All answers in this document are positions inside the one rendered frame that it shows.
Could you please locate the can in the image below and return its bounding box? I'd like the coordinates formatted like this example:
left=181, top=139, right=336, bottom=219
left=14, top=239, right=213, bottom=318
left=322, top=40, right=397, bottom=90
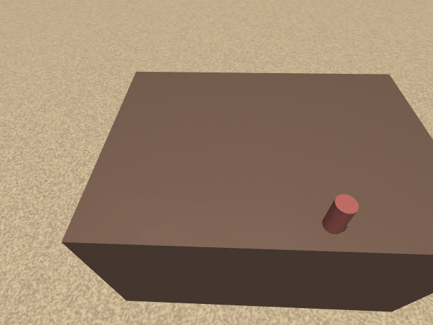
left=322, top=194, right=359, bottom=234

